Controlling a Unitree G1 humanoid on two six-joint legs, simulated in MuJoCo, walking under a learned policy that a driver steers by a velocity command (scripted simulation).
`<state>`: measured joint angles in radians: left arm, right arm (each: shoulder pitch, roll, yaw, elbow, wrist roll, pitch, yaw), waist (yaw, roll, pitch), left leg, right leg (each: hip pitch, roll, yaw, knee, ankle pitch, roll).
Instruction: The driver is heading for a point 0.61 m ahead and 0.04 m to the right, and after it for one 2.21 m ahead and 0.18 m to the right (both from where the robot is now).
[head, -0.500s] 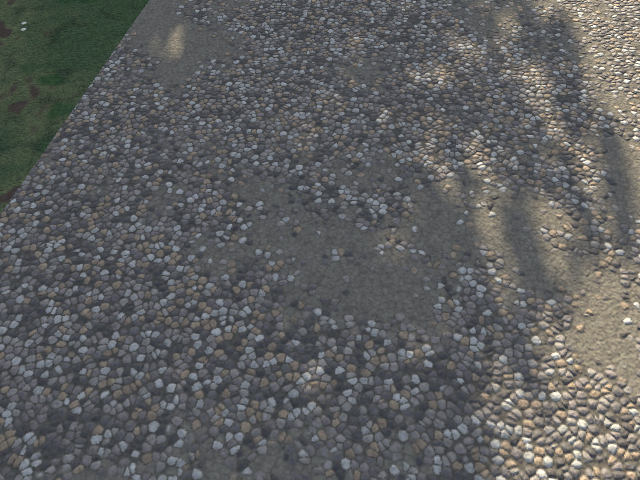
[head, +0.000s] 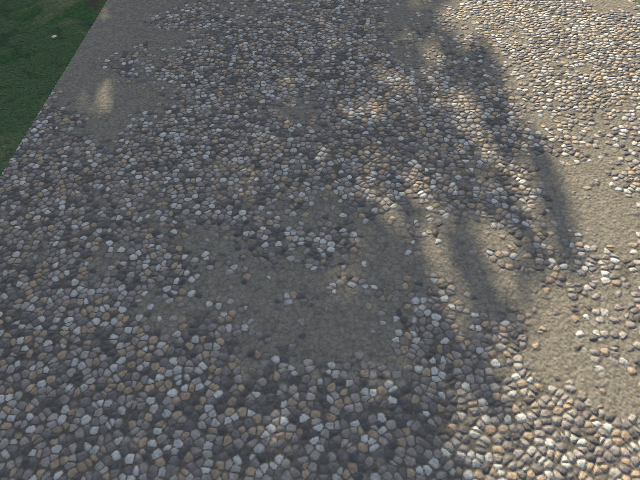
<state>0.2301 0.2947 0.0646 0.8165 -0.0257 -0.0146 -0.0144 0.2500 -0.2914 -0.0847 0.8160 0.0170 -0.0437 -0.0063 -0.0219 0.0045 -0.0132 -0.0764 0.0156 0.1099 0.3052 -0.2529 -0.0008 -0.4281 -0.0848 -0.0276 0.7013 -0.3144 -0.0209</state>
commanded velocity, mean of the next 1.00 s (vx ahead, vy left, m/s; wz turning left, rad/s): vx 0.36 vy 0.00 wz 0.05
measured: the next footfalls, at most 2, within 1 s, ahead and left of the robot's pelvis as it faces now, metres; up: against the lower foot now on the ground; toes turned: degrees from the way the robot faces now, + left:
right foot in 0.08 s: +0.09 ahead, -0.13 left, +0.00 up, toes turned -7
left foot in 0.58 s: +0.49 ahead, -0.01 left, +0.00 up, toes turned -6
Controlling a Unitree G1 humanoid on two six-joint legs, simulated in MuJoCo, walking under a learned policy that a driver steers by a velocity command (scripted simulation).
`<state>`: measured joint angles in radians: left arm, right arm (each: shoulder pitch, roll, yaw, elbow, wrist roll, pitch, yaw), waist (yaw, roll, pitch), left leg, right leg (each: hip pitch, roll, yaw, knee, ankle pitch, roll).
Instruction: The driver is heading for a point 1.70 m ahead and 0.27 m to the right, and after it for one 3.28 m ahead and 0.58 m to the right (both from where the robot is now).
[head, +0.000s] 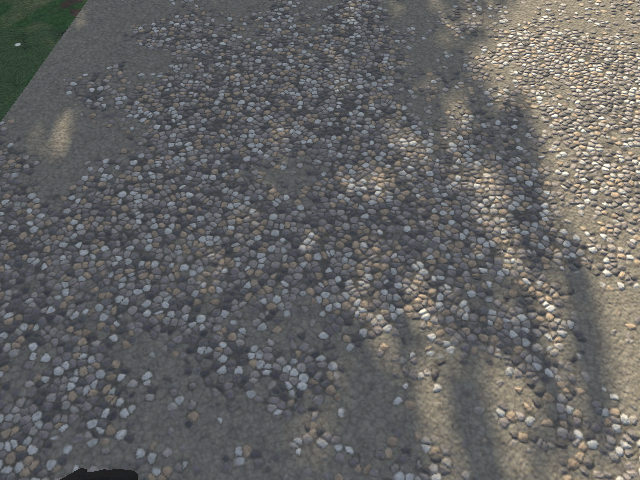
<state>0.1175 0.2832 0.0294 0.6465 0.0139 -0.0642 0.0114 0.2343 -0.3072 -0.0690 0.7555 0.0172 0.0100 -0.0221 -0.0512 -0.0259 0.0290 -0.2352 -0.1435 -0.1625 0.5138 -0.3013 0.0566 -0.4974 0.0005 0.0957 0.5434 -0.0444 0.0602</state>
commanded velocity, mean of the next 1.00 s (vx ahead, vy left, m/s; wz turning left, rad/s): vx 0.06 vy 0.00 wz -0.13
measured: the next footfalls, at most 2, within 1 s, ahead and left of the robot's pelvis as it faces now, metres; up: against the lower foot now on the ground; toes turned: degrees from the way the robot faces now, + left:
right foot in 0.02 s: +0.16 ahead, -0.12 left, +0.00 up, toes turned +4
left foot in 0.28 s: +0.09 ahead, +0.13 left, +0.00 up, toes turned -1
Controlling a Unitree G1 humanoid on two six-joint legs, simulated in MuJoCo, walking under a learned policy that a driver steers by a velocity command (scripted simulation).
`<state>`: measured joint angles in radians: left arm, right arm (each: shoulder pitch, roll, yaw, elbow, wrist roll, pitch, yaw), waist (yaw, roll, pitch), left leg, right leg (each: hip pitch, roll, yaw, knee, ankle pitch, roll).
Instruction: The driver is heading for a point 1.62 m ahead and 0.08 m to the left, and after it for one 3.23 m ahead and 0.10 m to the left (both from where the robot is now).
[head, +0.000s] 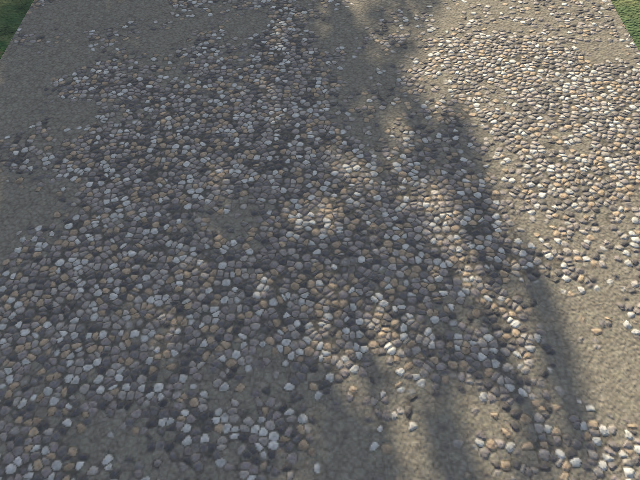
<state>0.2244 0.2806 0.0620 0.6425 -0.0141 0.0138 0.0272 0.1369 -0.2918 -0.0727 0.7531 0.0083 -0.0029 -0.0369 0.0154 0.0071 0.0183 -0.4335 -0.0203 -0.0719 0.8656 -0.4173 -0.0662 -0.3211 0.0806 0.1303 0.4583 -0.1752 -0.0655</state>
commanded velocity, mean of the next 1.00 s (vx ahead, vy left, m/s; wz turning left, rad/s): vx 0.43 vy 0.00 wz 0.00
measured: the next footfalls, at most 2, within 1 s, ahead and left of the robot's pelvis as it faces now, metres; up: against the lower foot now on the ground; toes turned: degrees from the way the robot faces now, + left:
left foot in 0.14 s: +0.06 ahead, +0.14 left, +0.00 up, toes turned -7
right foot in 0.58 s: +0.30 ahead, -0.17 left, +0.00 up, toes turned -8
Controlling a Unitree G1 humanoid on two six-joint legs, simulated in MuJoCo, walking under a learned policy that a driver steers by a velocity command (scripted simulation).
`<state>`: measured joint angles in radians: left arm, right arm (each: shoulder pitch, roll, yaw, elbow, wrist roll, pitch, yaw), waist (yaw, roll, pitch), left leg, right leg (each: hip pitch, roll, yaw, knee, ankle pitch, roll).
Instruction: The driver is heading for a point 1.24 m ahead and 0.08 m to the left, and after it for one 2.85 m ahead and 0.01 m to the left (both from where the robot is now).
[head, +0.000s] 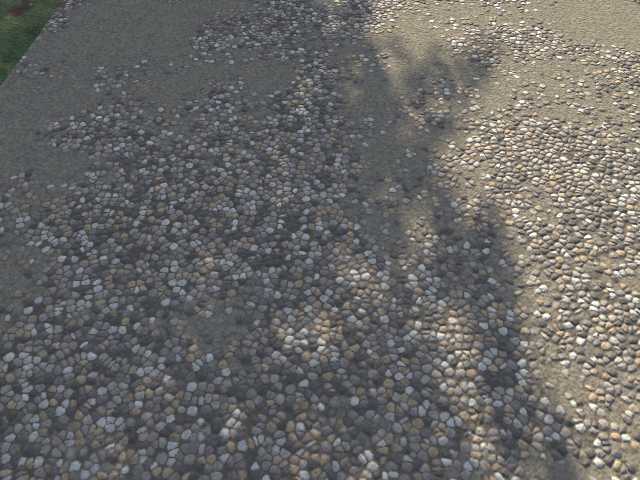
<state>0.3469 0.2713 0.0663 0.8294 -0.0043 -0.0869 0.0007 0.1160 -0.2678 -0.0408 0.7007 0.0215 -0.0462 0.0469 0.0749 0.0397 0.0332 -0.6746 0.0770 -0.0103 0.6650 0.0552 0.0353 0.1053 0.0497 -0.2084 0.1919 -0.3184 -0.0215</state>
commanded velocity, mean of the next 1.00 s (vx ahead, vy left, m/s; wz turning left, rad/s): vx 0.50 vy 0.00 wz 0.24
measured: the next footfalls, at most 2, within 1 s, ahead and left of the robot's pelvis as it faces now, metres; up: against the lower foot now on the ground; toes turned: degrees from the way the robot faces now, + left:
left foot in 0.10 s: +0.24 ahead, +0.11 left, +0.00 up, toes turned +6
right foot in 0.60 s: +0.56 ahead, -0.06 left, +0.00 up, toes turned +13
